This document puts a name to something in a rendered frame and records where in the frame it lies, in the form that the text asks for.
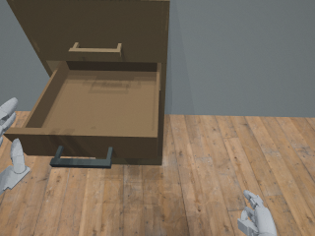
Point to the handle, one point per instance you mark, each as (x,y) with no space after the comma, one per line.
(95,52)
(96,163)

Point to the cabinet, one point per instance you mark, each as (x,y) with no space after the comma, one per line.
(139,28)

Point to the right robot hand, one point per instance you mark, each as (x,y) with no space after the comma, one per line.
(261,218)

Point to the drawer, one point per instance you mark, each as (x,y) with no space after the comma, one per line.
(88,107)

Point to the left robot hand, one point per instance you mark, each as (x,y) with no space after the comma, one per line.
(12,175)

